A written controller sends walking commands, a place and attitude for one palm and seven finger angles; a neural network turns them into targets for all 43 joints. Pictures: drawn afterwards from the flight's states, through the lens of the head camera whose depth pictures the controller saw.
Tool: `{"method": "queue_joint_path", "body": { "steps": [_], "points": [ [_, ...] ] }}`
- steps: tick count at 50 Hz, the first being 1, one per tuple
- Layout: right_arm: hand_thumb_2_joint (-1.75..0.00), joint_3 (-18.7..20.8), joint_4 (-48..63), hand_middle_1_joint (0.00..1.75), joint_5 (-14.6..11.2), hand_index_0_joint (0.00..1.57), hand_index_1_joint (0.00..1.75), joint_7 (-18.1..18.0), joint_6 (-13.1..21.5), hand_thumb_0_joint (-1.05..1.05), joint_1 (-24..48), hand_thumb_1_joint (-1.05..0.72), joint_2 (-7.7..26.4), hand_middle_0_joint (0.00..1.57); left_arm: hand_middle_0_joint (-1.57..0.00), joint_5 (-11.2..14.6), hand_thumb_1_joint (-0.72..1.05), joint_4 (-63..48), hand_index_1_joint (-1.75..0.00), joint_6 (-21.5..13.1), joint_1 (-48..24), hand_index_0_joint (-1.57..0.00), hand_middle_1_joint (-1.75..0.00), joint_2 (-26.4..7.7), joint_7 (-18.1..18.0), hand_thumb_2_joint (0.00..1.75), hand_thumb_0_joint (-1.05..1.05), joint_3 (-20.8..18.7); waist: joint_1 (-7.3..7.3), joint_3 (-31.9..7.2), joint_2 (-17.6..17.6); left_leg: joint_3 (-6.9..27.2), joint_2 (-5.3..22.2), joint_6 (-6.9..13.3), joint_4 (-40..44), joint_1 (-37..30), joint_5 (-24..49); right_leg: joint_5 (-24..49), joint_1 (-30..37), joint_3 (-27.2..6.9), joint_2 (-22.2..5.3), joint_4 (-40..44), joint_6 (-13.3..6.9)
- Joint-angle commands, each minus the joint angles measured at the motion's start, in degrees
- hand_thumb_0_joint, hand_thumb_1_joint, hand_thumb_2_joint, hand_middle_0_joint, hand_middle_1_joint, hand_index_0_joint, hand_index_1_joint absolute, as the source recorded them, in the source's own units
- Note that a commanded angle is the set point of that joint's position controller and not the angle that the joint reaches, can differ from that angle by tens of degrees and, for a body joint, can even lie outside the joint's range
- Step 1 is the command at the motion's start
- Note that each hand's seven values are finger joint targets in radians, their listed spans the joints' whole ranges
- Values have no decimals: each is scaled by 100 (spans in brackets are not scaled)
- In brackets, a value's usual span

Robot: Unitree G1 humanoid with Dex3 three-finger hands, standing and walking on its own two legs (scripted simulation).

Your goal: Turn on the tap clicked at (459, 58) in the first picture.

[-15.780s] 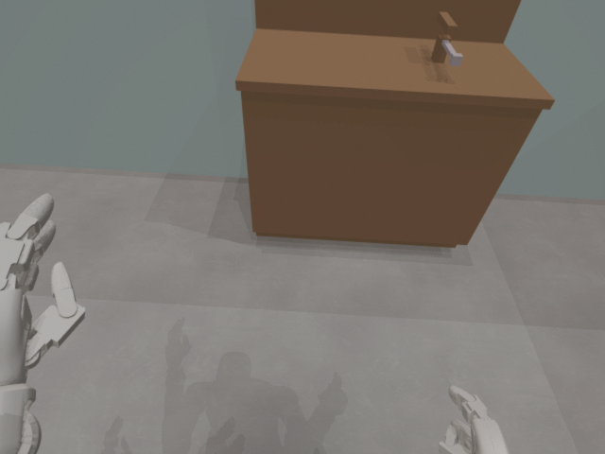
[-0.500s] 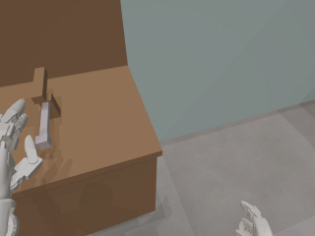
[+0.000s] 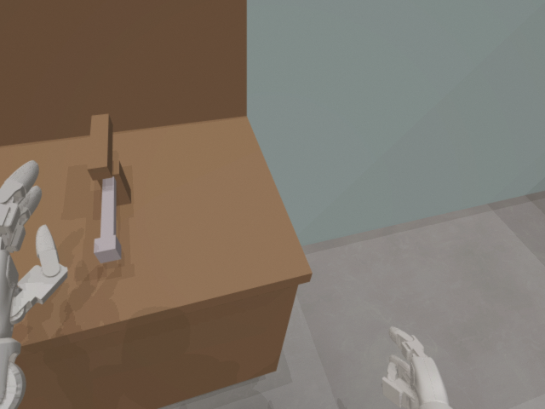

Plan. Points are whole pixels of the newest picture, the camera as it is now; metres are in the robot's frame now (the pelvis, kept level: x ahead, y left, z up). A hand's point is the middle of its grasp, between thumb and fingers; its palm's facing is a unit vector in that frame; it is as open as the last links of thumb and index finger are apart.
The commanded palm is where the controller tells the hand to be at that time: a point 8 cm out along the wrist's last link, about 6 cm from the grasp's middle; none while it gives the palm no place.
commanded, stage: come to a stop and stand still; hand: left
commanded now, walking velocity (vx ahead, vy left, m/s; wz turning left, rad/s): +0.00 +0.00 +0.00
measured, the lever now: (108, 249) +0.30 +0.27 +0.06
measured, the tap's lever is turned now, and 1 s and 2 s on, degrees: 0 0 0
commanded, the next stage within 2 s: look again from close up in 0.26 s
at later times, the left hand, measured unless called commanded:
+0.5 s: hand (26, 241) +0.23 +0.28 +0.18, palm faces +0.48 -0.78 -0.41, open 7.4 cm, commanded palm +0.14 +0.27 +0.17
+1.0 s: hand (47, 215) +0.25 +0.26 +0.21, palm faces +0.46 -0.79 -0.41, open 7.4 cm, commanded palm +0.16 +0.27 +0.17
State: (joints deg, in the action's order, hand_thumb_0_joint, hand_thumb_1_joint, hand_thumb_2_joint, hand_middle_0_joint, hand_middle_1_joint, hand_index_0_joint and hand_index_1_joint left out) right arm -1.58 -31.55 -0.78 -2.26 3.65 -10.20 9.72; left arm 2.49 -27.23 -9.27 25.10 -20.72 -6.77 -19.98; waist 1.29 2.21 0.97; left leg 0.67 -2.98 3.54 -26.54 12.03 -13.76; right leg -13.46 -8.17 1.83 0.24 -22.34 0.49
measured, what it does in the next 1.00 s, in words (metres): stands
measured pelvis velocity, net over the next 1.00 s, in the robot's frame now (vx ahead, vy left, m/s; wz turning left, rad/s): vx -0.01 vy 0.00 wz -0.02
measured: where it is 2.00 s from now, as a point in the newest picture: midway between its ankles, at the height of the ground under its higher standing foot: outside the picture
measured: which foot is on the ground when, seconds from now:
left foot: down 0.00-1.00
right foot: down 0.00-1.00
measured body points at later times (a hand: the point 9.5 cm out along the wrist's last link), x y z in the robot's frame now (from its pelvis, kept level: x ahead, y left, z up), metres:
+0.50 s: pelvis -0.02 -0.01 +0.00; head +0.01 +0.01 +0.45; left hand +0.20 +0.32 +0.21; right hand +0.14 -0.23 -0.08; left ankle +0.00 +0.07 -0.74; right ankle -0.02 -0.13 -0.74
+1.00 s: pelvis -0.01 +0.00 -0.01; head +0.02 -0.01 +0.44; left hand +0.21 +0.30 +0.23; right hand +0.18 -0.22 -0.09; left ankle +0.00 +0.07 -0.74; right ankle -0.02 -0.13 -0.74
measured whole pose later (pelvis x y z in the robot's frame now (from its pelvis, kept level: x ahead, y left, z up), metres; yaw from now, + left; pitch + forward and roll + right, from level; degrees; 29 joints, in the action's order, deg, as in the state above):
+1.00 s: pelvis -0.01 +0.00 -0.01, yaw -1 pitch +2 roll -1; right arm -2.4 -31.5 -0.5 0.7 8.2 -11.0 12.5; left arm 2.7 -19.5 -16.5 11.3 -25.3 -6.1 -25.7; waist 1.9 2.1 -2.4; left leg -0.3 -2.5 3.2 -30.5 17.5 -14.7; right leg -14.6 -14.6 0.7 0.7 -27.7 0.2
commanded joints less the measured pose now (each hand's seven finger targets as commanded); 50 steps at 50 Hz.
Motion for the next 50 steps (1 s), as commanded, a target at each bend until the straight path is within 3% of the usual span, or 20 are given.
{"method": "queue_joint_path", "body": {
  "steps": [1, 11, 17, 18, 19, 20, 21, 22, 23, 26, 30, 31, 36, 40, 41, 42, 43, 44, 47, 50],
  "points": [
    [-90, 362, 793, 30, -14, 20, 30, -71, 278, 0, 345, -90, 840, 20, -20, 15, 90, -1241, -30, -330, -559, -20, -30, -801, -78, 90, 0, -456, -77, -758, -615, 674, 834, -385, 679, -50, 1477, 1079, 454, -223, -353, 8, -188],
    [-90, 392, 784, 30, -2, 20, 30, -70, 361, 0, 340, -90, 832, 20, -20, -23, 90, -1386, -30, -429, -469, -20, -30, -917, -113, 90, 0, -583, -49, -711, -820, 815, 860, -458, 956, 133, 716, 644, 540, -168, -294, 4, -193],
    [-90, 395, 756, 30, -2, 20, 30, -61, 312, 0, 257, -90, 852, 20, -20, 11, 90, -994, -30, -433, -124, -20, -30, -768, -96, 90, 0, -568, -67, -700, -354, 734, 793, -309, 858, 385, 451, 743, 668, -216, -366, 167, -196],
    [-90, 279, 811, 30, 291, 20, 30, -14, 664, 0, -218, -90, 1144, 20, -20, -932, 90, -2589, -30, -1093, -6431, -20, -30, -5462, -73, 90, 0, -3809, 17, 297, 125, 395, 784, -87, 39, 1139, 1201, 751, -561, -387, -505, 405, -138],
    [-90, 44, 382, 30, 71, 20, 30, 0, 690, 0, 198, -90, 399, 20, -20, -335, 90, 930, -30, -897, -3053, -20, -30, -1985, 178, 90, 0, -1591, -51, -944, 141, 523, 560, -133, 319, -108, 1757, 611, -610, -293, -633, 92, -334],
    [-90, 364, 565, 30, 86, 20, 30, -15, 777, 0, 86, -90, 765, 20, -20, -133, 90, 660, -30, -919, -1464, -20, -30, -1657, 183, 90, 0, -1296, 208, -711, -96, 514, 643, -282, 250, -163, 1723, 1150, -248, -805, -475, 362, -350],
    [-90, 427, 571, 30, -52, 20, 30, 76, 772, 0, 66, -90, 816, 20, -20, 3, 90, 1060, -30, -743, -845, -20, -30, -579, 192, 90, 0, -526, 62, -1142, -740, 309, 635, -342, 222, -490, 1773, 1292, 97, -722, -503, 30, -404],
    [-90, 484, 674, 30, -41, 20, 30, 143, 737, 0, 24, -90, 975, 20, -20, -1, 90, 94, -30, -780, -1147, -20, -30, -826, 218, 90, 0, -450, 51, -1337, -1038, 362, 661, -288, 252, -376, 1738, 1195, 196, -654, -522, -62, -300],
    [-90, 471, 658, 30, -32, 20, 30, 210, 747, 0, 91, -90, 990, 20, -20, 31, 90, -245, -30, -814, -925, -20, -30, -751, 238, 90, 0, -348, 62, -1357, -1044, 432, 722, -246, 302, -257, 1651, 1044, 255, -581, -492, -67, -250],
    [-90, 396, 765, 30, -83, 20, 30, 309, 760, 0, 370, -90, 876, 20, -20, 66, 90, -756, -30, -775, -112, -20, -30, -532, 177, 90, 0, -75, 119, -1184, -319, 404, 747, -176, 458, -22, 900, 684, 275, -477, -409, 1, -180],
    [-90, 381, 843, 30, 12, 20, 30, 131, 726, 0, 424, -90, 931, 20, -20, 22, 90, -999, -30, -836, -347, -20, -30, -1250, 38, 90, 0, -869, 63, -804, 473, 446, 591, -203, 500, 295, -60, -225, -97, -629, -445, 342, -208],
    [-90, 363, 815, 30, 19, 20, 30, 59, 682, 0, 494, -90, 948, 20, -20, 13, 90, -1168, -30, -844, -610, -20, -30, -1670, -29, 90, 0, -1262, 43, -659, 259, 448, 595, -202, 505, 282, -147, -388, -269, -651, -455, 383, -212],
    [-90, 309, 808, 30, 29, 20, 30, -62, 723, 0, 488, -90, 851, 20, -20, 26, 90, -1200, -30, -924, -1271, -20, -30, -1399, 12, 90, 0, -1023, -7, -554, -781, 574, 673, -114, 694, 419, -407, -175, -91, -588, -341, 215, -217],
    [-90, 328, 703, 30, 53, 20, 30, 10, 869, 0, 323, -90, 881, 20, -20, -18, 90, -1126, -30, -942, -1066, -20, -30, -848, 45, 90, 0, -482, 18, -882, -760, 477, 630, -145, 551, 65, 341, 597, 171, -564, -306, 170, -217],
    [-90, -565, 1166, 30, -270, 20, 30, -297, 675, 0, -47, -90, 933, 20, -20, -305, 90, -2495, -30, -1595, -6035, -20, -30, -4687, -91, 90, 0, -1948, -312, -543, -2544, 652, 746, -165, 625, 1259, -1018, -422, 440, -184, -38, -930, 122],
    [-90, 22, 939, 30, -69, 20, 30, -187, 868, 0, 56, -90, 517, 20, -20, -334, 90, -637, -30, -1329, -3653, -20, -30, -2169, 30, 90, 0, -1642, 151, -846, -2233, 1060, 1085, -102, 737, 695, -1249, -1273, -780, -49, -167, -1125, -100],
    [-90, 49, 715, 30, 93, 20, 30, 7, 862, 0, 289, -90, 775, 20, -20, -198, 90, -189, -30, -1123, -2765, -20, -30, -1427, 59, 90, 0, -839, -5, -381, -1894, 957, 921, -188, 1083, 765, -1261, -1065, -658, 102, -19, -939, -152],
    [-90, 241, 760, 30, 76, 20, 30, 108, 852, 0, 202, -90, 1107, 20, -20, -176, 90, 287, -30, -1003, -2282, -20, -30, -1400, 22, 90, 0, -770, 107, -414, -1743, 704, 838, -212, 932, 833, -1179, -574, -449, -41, -34, -694, -186],
    [-90, 362, 793, 30, 15, 20, 30, 274, 715, 0, -122, -90, 1045, 20, -20, 48, 90, 234, -30, -871, -859, -20, -30, -844, 164, 90, 0, -422, 65, -1138, -228, 286, 553, -364, 42, 197, 829, 1111, -130, -449, -449, -168, -279],
    [-90, 428, 808, 30, -82, 20, 30, 290, 630, 0, 166, -90, 1073, 20, -20, 143, 90, -190, -30, -799, -168, -20, -30, -910, 179, 90, 0, -579, 77, -1005, 777, 273, 638, -335, 141, 22, 1199, 1434, -149, -370, -452, -126, -176]
  ]
}}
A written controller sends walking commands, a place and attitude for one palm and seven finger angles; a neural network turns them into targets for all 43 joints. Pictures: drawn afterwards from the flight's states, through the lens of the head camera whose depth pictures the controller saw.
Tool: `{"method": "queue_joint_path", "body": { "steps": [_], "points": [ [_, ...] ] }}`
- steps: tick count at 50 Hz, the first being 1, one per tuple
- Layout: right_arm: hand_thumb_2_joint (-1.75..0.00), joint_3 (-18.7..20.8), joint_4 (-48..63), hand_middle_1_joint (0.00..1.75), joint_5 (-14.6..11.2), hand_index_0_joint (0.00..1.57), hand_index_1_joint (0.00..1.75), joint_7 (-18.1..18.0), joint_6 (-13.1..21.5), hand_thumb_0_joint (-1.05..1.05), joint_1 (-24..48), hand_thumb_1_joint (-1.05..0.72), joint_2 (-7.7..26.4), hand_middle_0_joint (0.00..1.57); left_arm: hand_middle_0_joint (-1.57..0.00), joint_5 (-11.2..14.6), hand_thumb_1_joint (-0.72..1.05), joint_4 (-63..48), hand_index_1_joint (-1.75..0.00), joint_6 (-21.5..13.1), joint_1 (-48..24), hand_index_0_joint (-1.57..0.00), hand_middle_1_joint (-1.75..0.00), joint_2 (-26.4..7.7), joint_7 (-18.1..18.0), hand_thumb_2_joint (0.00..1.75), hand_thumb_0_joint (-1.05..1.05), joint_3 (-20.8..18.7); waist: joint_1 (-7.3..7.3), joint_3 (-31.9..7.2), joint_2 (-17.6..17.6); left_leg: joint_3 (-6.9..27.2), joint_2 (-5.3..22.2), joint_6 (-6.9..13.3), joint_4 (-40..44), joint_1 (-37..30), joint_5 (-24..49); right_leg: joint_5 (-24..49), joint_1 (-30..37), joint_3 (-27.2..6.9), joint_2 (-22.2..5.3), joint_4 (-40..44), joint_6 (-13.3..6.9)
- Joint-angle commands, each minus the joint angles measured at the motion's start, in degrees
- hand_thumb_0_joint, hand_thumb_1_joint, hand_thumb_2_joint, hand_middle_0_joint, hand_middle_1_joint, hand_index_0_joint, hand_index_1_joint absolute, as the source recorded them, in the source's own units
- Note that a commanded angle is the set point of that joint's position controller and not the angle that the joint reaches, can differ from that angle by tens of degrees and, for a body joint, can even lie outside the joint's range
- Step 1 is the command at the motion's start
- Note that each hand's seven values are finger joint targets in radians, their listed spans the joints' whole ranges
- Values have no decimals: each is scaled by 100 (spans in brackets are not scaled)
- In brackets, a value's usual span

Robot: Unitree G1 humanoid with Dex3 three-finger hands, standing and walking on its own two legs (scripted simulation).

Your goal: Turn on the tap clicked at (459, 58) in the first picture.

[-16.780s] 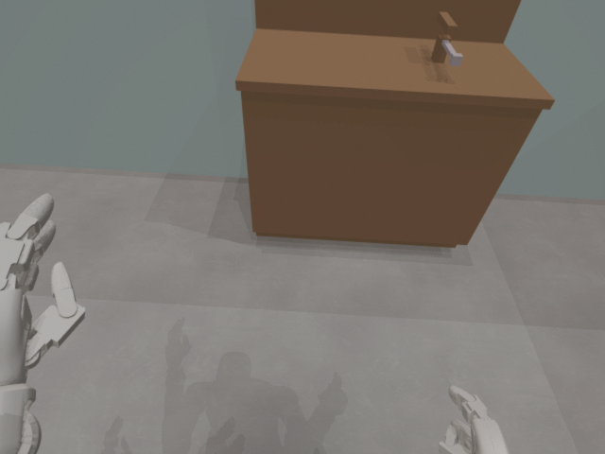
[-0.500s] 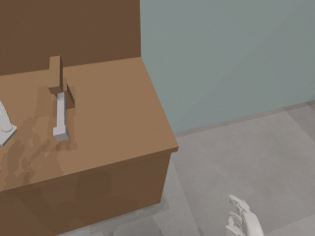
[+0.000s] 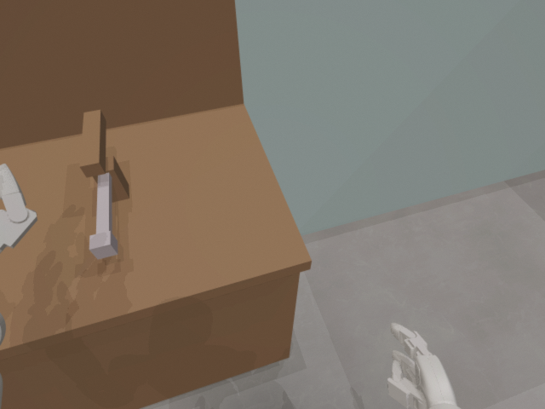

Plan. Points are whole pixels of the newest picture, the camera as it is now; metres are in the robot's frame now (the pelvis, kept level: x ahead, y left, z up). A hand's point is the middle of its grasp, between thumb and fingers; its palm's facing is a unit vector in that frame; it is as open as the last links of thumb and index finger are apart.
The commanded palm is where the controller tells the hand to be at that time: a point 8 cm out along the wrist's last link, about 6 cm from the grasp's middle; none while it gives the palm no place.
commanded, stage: come to a stop and stand still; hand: left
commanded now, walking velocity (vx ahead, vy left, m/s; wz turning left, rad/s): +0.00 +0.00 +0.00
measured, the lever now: (104, 245) +0.31 +0.28 +0.07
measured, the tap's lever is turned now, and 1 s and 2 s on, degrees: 0 0 0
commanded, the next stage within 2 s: look again from close up in 1.00 s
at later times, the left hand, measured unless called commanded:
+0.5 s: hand (61, 260) +0.23 +0.25 +0.16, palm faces +0.35 -0.82 -0.46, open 7.4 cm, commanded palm +0.17 +0.28 +0.18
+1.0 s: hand (38, 288) +0.20 +0.26 +0.16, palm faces +0.37 -0.84 -0.38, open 7.4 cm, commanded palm +0.14 +0.30 +0.18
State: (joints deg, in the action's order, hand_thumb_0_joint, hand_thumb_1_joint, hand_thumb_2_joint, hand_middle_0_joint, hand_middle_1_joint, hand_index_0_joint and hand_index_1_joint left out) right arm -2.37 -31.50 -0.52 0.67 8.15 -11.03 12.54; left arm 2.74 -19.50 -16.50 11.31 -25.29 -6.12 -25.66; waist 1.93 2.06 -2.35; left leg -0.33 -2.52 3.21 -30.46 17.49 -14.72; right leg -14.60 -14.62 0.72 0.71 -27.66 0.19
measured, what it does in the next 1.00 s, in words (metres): stands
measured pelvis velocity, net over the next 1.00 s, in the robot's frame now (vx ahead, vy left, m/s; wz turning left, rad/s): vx -0.01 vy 0.02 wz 0.01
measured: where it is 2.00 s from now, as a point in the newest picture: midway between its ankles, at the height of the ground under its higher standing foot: outside the picture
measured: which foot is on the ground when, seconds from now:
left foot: down 0.00-1.00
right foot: down 0.00-1.00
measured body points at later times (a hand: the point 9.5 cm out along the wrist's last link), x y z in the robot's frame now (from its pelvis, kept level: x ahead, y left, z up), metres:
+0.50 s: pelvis +0.01 +0.00 +0.00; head +0.05 +0.01 +0.45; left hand +0.21 +0.29 +0.19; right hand +0.22 -0.23 -0.07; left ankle +0.01 +0.08 -0.74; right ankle +0.00 -0.12 -0.74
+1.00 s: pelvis -0.01 +0.02 +0.00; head +0.00 +0.03 +0.45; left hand +0.18 +0.31 +0.18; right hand +0.16 -0.20 -0.07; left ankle +0.01 +0.08 -0.74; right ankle +0.00 -0.12 -0.74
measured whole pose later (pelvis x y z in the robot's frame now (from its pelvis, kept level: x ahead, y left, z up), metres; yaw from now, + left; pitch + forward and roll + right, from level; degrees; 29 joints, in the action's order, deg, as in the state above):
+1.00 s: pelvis -0.01 +0.02 +0.00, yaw +0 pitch -1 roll -2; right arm -2.2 -32.5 -0.9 -2.3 3.9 -11.6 11.7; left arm 2.0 -25.5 -10.4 24.7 -20.0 -5.2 -19.6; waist 1.2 2.6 -0.4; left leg -0.4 -3.3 4.6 -26.8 14.3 -11.9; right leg -11.3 -10.6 0.8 -0.1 -22.5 1.4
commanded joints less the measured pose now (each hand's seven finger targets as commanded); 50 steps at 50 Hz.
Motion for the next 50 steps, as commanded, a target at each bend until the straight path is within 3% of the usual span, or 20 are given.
{"method": "queue_joint_path", "body": {
  "steps": [1, 2, 5, 6, 7, 10, 11, 12, 16, 17, 21, 22, 26, 27, 30, 31, 32, 33, 43, 50],
  "points": [
    [-90, 504, 771, 30, -112, 20, 30, -33, 125, 0, 435, -90, 816, 20, -20, 134, 90, -944, -30, -3, 1263, -20, -30, -723, 43, 90, 0, -298, 28, -1086, 1083, 325, 626, -302, 612, -700, 1429, 1588, 502, -278, -490, 380, -132],
    [-90, 485, 778, 30, -95, 20, 30, -71, 83, 0, 397, -90, 753, 20, -20, 138, 90, -938, -30, 2, 1323, -20, -30, -605, 60, 90, 0, -251, -2, -1004, 1182, 356, 636, -281, 630, -602, 1458, 1601, 532, -231, -505, 418, -112],
    [-90, 435, 773, 30, -49, 20, 30, -163, 85, 0, 470, -90, 741, 20, -20, 141, 90, -1421, -30, -102, 959, -20, -30, -990, 59, 90, 0, -562, -14, -1007, 617, 411, 559, -236, 629, -571, 1554, 1663, 604, -324, -573, 374, -143],
    [-90, 428, 756, 30, -23, 20, 30, -193, 64, 0, 601, -90, 799, 20, -20, 81, 90, -1840, -30, -108, 607, -20, -30, -1470, -6, 90, 0, -851, -3, -1145, 196, 405, 569, -211, 598, -689, 1667, 1706, 631, -394, -575, 293, -160],
    [-90, 394, 738, 30, -12, 20, 30, -213, 69, 0, 493, -90, 682, 20, -20, 107, 90, -1804, -30, -132, 716, -20, -30, -1114, 23, 90, 0, -594, -31, -1178, 5, 424, 556, -180, 556, -678, 1924, 1815, 723, -288, -592, 253, -173],
    [-90, 374, 792, 30, -63, 20, 30, -178, 148, 0, 409, -90, 678, 20, -20, 125, 90, -2372, -30, -123, 736, -20, -30, -1119, -1, 90, 0, -455, 4, -1494, -682, 465, 525, -177, 284, -1000, 3043, 2338, 918, -250, -593, 77, -189],
    [-90, 379, 784, 30, -77, 20, 30, -175, 161, 0, 453, -90, 713, 20, -20, 102, 90, -2553, -30, -84, 742, -20, -30, -1302, -45, 90, 0, -587, 21, -1646, -689, 504, 558, -206, 209, -1188, 3407, 2377, 890, -249, -568, 5, -178],
    [-90, 384, 773, 30, -58, 20, 30, -163, 156, 0, 381, -90, 689, 20, -20, 103, 90, -2542, -30, -80, 935, -20, -30, -1014, -37, 90, 0, -421, -8, -1692, -572, 466, 567, -179, 135, -1274, 3573, 2485, 896, -157, -541, 4, -173],
    [-90, 465, 731, 30, -113, 20, 30, -151, 86, 0, 442, -90, 752, 20, -20, 118, 90, -2190, -30, 81, 1709, -20, -30, -795, -62, 90, 0, -483, -26, -1638, -151, 441, 625, -189, 41, -1362, 3704, 2625, 839, -123, -527, 25, -145],
    [-90, 471, 705, 30, -79, 20, 30, -149, 7, 0, 377, -90, 764, 20, -20, 108, 90, -2088, -30, 92, 1776, -20, -30, -522, -26, 90, 0, -295, -79, -1538, -19, 401, 626, -183, 66, -1239, 3421, 2550, 845, -63, -521, 109, -142],
    [-90, 508, 705, 30, -120, 20, 30, -247, -177, 0, 577, -90, 789, 20, -20, 62, 90, -1693, -30, 230, 1655, -20, -30, -654, -10, 90, 0, -482, -91, -1069, 153, 427, 657, -192, 298, -922, 2442, 2067, 653, -195, -525, 350, -139],
    [-90, 479, 715, 30, -87, 20, 30, -258, -238, 0, 520, -90, 750, 20, -20, 80, 90, -1537, -30, 235, 1632, -20, -30, -395, 37, 90, 0, -243, -134, -1019, 271, 423, 664, -181, 351, -814, 2220, 1967, 674, -107, -531, 419, -122],
    [-90, 432, 828, 30, -115, 20, 30, -342, -279, 0, 713, -90, 729, 20, -20, 50, 90, -1756, -30, 310, 1212, -20, -30, -641, 24, 90, 0, -307, -89, -855, 189, 493, 670, -157, 582, -726, 1466, 1443, 606, -197, -532, 540, -127],
    [-90, 409, 823, 30, -73, 20, 30, -345, -289, 0, 651, -90, 708, 20, -20, 55, 90, -1761, -30, 286, 1182, -20, -30, -399, 53, 90, 0, -72, -105, -875, 101, 507, 685, -143, 631, -683, 1367, 1362, 622, -117, -525, 556, -129],
    [-90, 360, 908, 30, -73, 20, 30, -356, -220, 0, 692, -90, 657, 20, -20, 39, 90, -2154, -30, 278, 964, -20, -30, -481, 32, 90, 0, -12, -76, -925, -195, 574, 699, -136, 759, -667, 1143, 1186, 718, -103, -506, 550, -129],
    [-90, 356, 900, 30, -72, 20, 30, -367, -205, 0, 765, -90, 675, 20, -20, 7, 90, -2292, -30, 312, 900, -20, -30, -713, -26, 90, 0, -209, -37, -931, -312, 577, 713, -138, 807, -701, 1029, 1138, 694, -144, -495, 543, -132],
    [-90, 331, 888, 30, -40, 20, 30, -362, -200, 0, 694, -90, 651, 20, -20, 18, 90, -2285, -30, 291, 887, -20, -30, -421, -1, 90, 0, 64, -71, -907, -315, 619, 709, -140, 850, -596, 945, 1115, 740, -80, -471, 547, -138],
    [-90, 333, 921, 30, -56, 20, 30, -362, -173, 0, 686, -90, 643, 20, -20, 17, 90, -2324, -30, 288, 839, -20, -30, -534, -11, 90, 0, -5, -69, -881, -380, 640, 718, -143, 890, -584, 856, 1059, 749, -98, -475, 550, -137],
    [-90, 344, 853, 30, -49, 20, 30, -344, -138, 0, 606, -90, 659, 20, -20, -6, 90, -1777, -30, 257, 906, -20, -30, -317, 18, 90, 0, 102, -88, -589, -136, 819, 767, -165, 1214, -274, -206, 445, 634, -112, -399, 701, -128],
    [-90, 349, 839, 30, -31, 20, 30, -331, -50, 0, 589, -90, 661, 20, -20, -47, 90, -2035, -30, 162, 952, -20, -30, -375, 18, 90, 0, 99, -54, -743, -221, 855, 778, -153, 1255, -282, 2, 657, 845, -85, -395, 614, -130]
  ]
}}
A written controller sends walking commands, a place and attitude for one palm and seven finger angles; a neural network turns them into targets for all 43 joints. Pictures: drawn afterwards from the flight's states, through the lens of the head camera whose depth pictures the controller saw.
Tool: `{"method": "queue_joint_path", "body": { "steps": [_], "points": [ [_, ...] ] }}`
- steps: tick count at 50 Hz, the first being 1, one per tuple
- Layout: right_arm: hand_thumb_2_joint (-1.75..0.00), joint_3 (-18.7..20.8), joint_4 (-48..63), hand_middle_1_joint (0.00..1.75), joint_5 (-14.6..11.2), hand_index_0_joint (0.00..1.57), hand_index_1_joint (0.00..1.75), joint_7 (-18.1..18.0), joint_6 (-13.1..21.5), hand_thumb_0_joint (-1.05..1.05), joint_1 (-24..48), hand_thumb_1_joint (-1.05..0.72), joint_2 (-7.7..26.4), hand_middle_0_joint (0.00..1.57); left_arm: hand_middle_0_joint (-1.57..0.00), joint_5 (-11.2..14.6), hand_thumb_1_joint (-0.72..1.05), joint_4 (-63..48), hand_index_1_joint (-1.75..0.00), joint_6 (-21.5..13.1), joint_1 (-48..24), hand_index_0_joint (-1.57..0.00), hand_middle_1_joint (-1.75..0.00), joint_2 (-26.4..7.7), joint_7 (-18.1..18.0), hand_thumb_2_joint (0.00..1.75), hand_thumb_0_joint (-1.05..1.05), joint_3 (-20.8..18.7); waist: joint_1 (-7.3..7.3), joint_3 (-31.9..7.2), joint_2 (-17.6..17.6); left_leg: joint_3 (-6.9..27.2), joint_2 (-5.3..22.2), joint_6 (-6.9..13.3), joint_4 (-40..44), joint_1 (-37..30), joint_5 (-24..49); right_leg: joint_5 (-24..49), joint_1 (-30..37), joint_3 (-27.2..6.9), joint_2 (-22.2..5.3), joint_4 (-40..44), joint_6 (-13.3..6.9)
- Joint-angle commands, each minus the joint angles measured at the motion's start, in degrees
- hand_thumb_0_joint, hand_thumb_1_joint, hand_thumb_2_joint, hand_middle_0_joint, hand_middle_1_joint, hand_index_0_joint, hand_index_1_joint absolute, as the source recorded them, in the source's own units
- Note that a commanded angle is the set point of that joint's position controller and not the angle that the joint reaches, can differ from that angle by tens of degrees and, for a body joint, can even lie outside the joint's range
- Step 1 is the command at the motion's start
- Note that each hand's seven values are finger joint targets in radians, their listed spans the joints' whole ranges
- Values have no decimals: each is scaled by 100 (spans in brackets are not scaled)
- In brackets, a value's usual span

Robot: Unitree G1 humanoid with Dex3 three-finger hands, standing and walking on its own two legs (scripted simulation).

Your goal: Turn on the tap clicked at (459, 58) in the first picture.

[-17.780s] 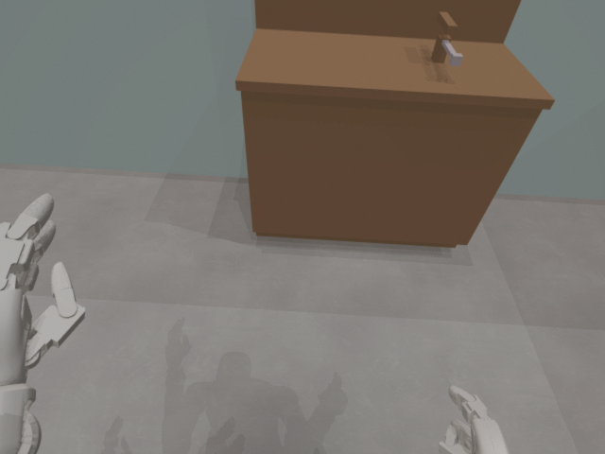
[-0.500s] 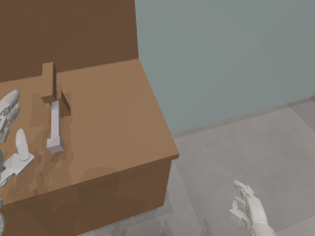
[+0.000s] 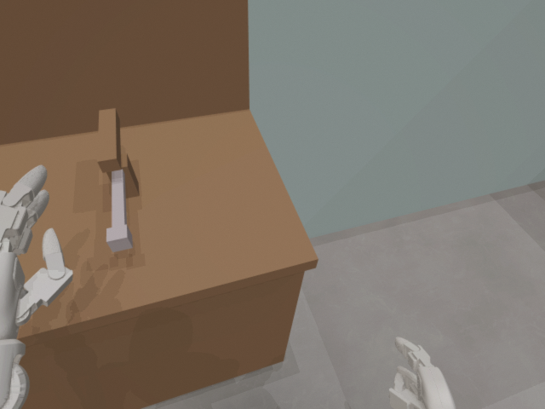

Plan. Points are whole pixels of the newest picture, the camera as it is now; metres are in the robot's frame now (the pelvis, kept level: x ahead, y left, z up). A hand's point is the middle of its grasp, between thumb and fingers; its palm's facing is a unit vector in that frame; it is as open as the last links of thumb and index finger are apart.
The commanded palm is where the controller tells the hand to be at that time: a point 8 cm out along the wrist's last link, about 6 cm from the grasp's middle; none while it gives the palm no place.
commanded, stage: look again from close up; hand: left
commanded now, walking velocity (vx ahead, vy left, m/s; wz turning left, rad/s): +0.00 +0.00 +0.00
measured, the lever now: (119, 238) +0.32 +0.26 +0.06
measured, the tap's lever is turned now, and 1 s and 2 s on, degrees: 0 0 0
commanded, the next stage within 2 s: shuffle to correct the standing spot in 0.42 s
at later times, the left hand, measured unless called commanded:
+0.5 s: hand (82, 268) +0.22 +0.23 +0.16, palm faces +0.35 -0.86 -0.37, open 7.4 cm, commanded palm +0.17 +0.27 +0.17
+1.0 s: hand (126, 266) +0.23 +0.18 +0.16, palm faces +0.31 -0.87 -0.37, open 7.4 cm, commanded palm +0.17 +0.23 +0.17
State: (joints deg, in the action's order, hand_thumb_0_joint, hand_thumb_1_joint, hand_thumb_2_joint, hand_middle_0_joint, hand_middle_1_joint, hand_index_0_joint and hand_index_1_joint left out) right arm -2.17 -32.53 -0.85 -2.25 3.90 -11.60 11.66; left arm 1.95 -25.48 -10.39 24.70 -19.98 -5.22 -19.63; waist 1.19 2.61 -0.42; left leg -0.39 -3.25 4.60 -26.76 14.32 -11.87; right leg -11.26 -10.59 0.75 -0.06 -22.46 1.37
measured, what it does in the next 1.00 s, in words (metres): stands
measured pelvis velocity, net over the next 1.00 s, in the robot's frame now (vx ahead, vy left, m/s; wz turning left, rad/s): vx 0.01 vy -0.05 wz -0.02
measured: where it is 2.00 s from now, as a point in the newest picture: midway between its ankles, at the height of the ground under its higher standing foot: outside the picture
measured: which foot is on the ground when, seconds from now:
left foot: down 0.00-1.00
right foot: down 0.00-1.00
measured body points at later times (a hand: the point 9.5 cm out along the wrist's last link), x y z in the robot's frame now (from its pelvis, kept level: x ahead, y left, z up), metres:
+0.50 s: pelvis +0.01 -0.01 +0.00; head +0.03 +0.00 +0.45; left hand +0.20 +0.28 +0.18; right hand +0.20 -0.23 -0.07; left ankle +0.03 +0.06 -0.74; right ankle +0.01 -0.14 -0.74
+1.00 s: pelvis +0.01 -0.05 +0.00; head +0.03 -0.04 +0.45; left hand +0.20 +0.23 +0.18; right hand +0.19 -0.27 -0.07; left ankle +0.03 +0.06 -0.74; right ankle +0.01 -0.14 -0.74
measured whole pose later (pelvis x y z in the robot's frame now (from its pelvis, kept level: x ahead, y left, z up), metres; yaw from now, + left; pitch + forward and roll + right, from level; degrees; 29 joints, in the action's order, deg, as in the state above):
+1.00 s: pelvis +0.01 -0.05 +0.00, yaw -1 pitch +0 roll -1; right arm -1.6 -31.4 -1.0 -2.0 2.6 -10.5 10.6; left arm 4.1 -29.4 -8.4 26.1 -21.1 -5.0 -19.1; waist 0.8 2.6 0.3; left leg 0.2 0.7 0.5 -25.7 13.6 -11.9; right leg -10.7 -10.1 1.1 3.9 -20.9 -2.5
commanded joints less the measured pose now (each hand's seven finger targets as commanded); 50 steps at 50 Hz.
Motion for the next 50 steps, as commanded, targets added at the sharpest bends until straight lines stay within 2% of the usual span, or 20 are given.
{"method": "queue_joint_path", "body": {
  "steps": [1, 2, 6, 7, 11, 12, 16, 17, 21, 26, 27, 31, 32, 35, 36, 37, 40, 46, 47, 50],
  "points": [
    [-90, 334, 927, 30, -6, 20, 30, -48, 387, 0, 728, -90, 781, 20, -20, 15, 90, -1525, -30, -431, -377, -20, -30, -1121, -115, 90, 0, -696, 45, -851, -476, 839, 855, -323, 871, -47, -151, 374, 445, -96, -320, 52, -245],
    [-90, 309, 916, 30, 31, 20, 30, -42, 375, 0, 699, -90, 753, 20, -20, 39, 90, -1436, -30, -451, -342, -20, -30, -929, -89, 90, 0, -533, 34, -808, -420, 853, 852, -321, 900, 11, -220, 339, 433, -79, -315, 93, -243],
    [-90, 344, 892, 30, 0, 20, 30, -48, 406, 0, 684, -90, 769, 20, -20, 34, 90, -1445, -30, -457, -308, -20, -30, -1106, -121, 90, 0, -720, 36, -762, -541, 842, 846, -362, 862, -58, -162, 320, 382, -121, -335, 90, -265],
    [-90, 327, 873, 30, 31, 20, 30, -42, 389, 0, 645, -90, 754, 20, -20, 57, 90, -1294, -30, -471, -288, -20, -30, -923, -98, 90, 0, -578, 27, -710, -420, 862, 848, -347, 895, 17, -288, 251, 356, -102, -316, 135, -254],
    [-90, 363, 852, 30, -8, 20, 30, -57, 394, 0, 643, -90, 757, 20, -20, 55, 90, -1224, -30, -452, -306, -20, -30, -974, -105, 90, 0, -631, 23, -696, -380, 809, 833, -341, 828, -109, -200, 282, 291, -179, -350, 185, -270],
    [-90, 352, 844, 30, 22, 20, 30, -49, 382, 0, 619, -90, 758, 20, -20, 72, 90, -1098, -30, -449, -275, -20, -30, -832, -80, 90, 0, -506, 16, -703, -259, 791, 830, -313, 803, -104, -193, 321, 278, -182, -349, 227, -264],
    [-90, 375, 843, 30, -3, 20, 30, -67, 391, 0, 671, -90, 767, 20, -20, 64, 90, -1294, -30, -426, -326, -20, -30, -1032, -105, 90, 0, -647, 38, -882, -260, 728, 821, -349, 673, -319, 442, 699, 381, -198, -396, 152, -269],
    [-90, 362, 841, 30, 23, 20, 30, -57, 373, 0, 640, -90, 763, 20, -20, 83, 90, -1263, -30, -432, -309, -20, -30, -805, -74, 90, 0, -432, 14, -889, -241, 712, 811, -342, 647, -316, 521, 752, 378, -178, -388, 163, -274],
    [-90, 370, 860, 30, -13, 20, 30, -73, 367, 0, 702, -90, 756, 20, -20, 84, 90, -1439, -30, -386, -309, -20, -30, -1054, -121, 90, 0, -639, 44, -946, -366, 694, 813, -379, 579, -434, 870, 885, 415, -205, -421, 122, -281],
    [-90, 366, 862, 30, -18, 20, 30, -82, 320, 0, 669, -90, 731, 20, -20, 112, 90, -1412, -30, -364, -174, -20, -30, -1090, -130, 90, 0, -708, 46, -972, -375, 694, 825, -371, 534, -439, 1078, 1001, 479, -185, -425, 139, -283],
    [-90, 339, 848, 30, 5, 20, 30, -80, 297, 0, 637, -90, 703, 20, -20, 140, 90, -1309, -30, -363, -181, -20, -30, -865, -90, 90, 0, -506, 20, -925, -202, 692, 837, -365, 569, -425, 1040, 975, 436, -153, -380, 200, -266],
    [-90, 331, 861, 30, -16, 20, 30, -113, 272, 0, 724, -90, 687, 20, -20, 160, 90, -1272, -30, -313, -292, -20, -30, -987, -97, 90, 0, -620, 28, -785, -294, 790, 979, -505, 835, -580, 992, 691, 235, -130, -247, 181, -228],
    [-90, 324, 838, 30, 20, 20, 30, -101, 243, 0, 676, -90, 703, 20, -20, 166, 90, -1219, -30, -315, -379, -20, -30, -794, -62, 90, 0, -425, 13, -733, -300, 827, 1020, -498, 908, -481, 858, 606, 227, -101, -191, 207, -215],
    [-90, 336, 903, 30, 11, 20, 30, -84, 251, 0, 674, -90, 667, 20, -20, 155, 90, -1314, -30, -306, -542, -20, -30, -853, -63, 90, 0, -424, 14, -733, -502, 858, 1099, -472, 985, -486, 639, 506, 225, -153, -178, 222, -207],
    [-90, 335, 902, 30, 3, 20, 30, -85, 241, 0, 748, -90, 662, 20, -20, 143, 90, -1378, -30, -273, -543, -20, -30, -982, -90, 90, 0, -541, 27, -755, -449, 823, 1092, -465, 964, -523, 630, 523, 226, -165, -178, 241, -209],
    [-90, 324, 895, 30, 33, 20, 30, -69, 219, 0, 693, -90, 666, 20, -20, 155, 90, -1308, -30, -268, -546, -20, -30, -779, -63, 90, 0, -355, 6, -765, -390, 799, 1093, -410, 960, -429, 508, 530, 261, -160, -158, 287, -208],
    [-90, 353, 962, 30, 10, 20, 30, -40, 233, 0, 657, -90, 637, 20, -20, 170, 90, -1463, -30, -259, -470, -20, -30, -880, -69, 90, 0, -448, 17, -902, -408, 739, 1097, -349, 832, -454, 545, 629, 349, -202, -199, 297, -218],
    [-90, 370, 998, 30, -22, 20, 30, -21, 183, 0, 710, -90, 620, 20, -20, 234, 90, -1748, -30, -190, -167, -20, -30, -1139, -108, 90, 0, -719, 14, -1139, -527, 570, 1083, -326, 496, -546, 1036, 977, 398, -278, -270, 279, -256],
    [-90, 348, 975, 30, -1, 20, 30, -10, 156, 0, 647, -90, 615, 20, -20, 269, 90, -1615, -30, -178, -122, -20, -30, -945, -80, 90, 0, -562, -5, -1059, -487, 562, 1077, -318, 508, -440, 921, 920, 358, -256, -249, 326, -251],
    [-90, 373, 1004, 30, -34, 20, 30, -18, 153, 0, 632, -90, 611, 20, -20, 306, 90, -1575, -30, -156, -50, -20, -30, -994, -79, 90, 0, -615, -9, -1020, -469, 543, 1080, -308, 446, -393, 741, 860, 293, -317, -269, 322, -259]
  ]
}}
